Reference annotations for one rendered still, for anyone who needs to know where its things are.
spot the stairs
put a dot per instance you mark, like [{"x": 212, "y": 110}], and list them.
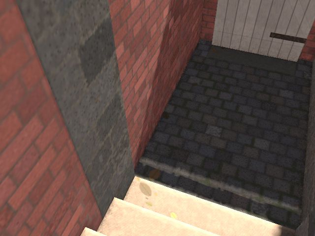
[{"x": 151, "y": 209}]

